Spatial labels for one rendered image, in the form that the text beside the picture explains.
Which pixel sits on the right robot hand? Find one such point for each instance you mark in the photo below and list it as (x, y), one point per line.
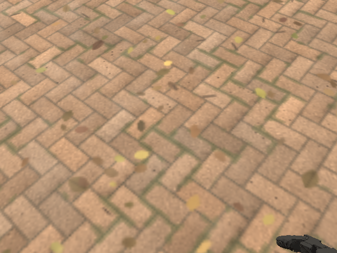
(303, 244)

